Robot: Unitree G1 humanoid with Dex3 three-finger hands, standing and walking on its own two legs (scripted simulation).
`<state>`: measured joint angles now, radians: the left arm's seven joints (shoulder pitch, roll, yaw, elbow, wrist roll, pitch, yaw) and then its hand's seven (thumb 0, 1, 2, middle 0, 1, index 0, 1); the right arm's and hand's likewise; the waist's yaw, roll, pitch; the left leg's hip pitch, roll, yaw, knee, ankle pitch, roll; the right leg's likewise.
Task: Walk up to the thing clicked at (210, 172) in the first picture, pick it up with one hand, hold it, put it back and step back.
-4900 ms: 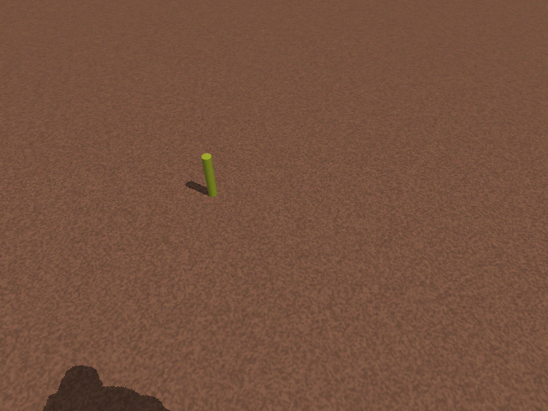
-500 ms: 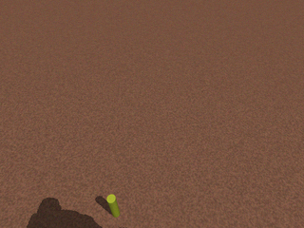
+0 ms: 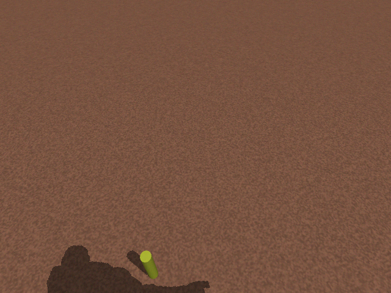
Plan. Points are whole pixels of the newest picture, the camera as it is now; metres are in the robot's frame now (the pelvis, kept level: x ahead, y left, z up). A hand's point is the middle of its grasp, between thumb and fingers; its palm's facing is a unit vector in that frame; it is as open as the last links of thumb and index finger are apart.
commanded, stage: walk up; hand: left
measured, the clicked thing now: (149, 265) +0.37 +0.22 -0.66
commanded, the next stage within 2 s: none
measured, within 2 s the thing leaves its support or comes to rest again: neither
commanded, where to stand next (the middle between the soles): +0.05 +0.01 m, yaw -1 degrees
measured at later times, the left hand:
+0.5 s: hand out of the picture +0.09 +0.25 -0.15, palm faces -0.01 -0.94 -0.34, open 7.4 cm
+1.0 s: hand out of the picture +0.09 +0.26 -0.16, palm faces -0.01 -0.93 -0.37, open 7.4 cm
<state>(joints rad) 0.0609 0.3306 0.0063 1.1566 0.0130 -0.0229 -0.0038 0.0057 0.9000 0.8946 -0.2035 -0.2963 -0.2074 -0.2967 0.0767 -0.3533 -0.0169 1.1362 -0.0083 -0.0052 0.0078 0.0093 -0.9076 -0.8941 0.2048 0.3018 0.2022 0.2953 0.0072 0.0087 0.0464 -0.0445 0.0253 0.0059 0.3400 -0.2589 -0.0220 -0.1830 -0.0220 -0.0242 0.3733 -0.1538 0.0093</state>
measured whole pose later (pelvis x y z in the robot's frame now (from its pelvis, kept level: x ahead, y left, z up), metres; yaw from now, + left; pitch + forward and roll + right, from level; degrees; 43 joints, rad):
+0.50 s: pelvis +0.00 +0.00 +0.00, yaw -1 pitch -3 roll +0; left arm 0.07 0.34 0.02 1.16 0.02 -0.01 -0.01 0.01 0.90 0.89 -0.20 -0.30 -0.21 -0.30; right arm 0.14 -0.35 -0.01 1.15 -0.01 -0.01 0.01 0.01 -0.91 -0.89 0.20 0.30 0.20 0.30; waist 0.00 0.01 0.05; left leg -0.03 0.02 0.02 0.32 -0.25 -0.02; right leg -0.17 -0.02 -0.01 0.36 -0.14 0.01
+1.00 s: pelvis +0.04 -0.01 -0.02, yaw +0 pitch -3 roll -1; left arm 0.21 0.37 0.05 1.06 0.03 -0.04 -0.02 0.01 0.90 0.89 -0.20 -0.30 -0.21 -0.30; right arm 0.26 -0.38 -0.05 1.05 -0.02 -0.01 0.03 0.01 -0.91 -0.89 0.21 0.30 0.20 0.30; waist 0.00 0.04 0.05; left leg -0.08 0.05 -0.01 0.59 -0.43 0.01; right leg -0.19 0.01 -0.02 0.56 -0.32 -0.01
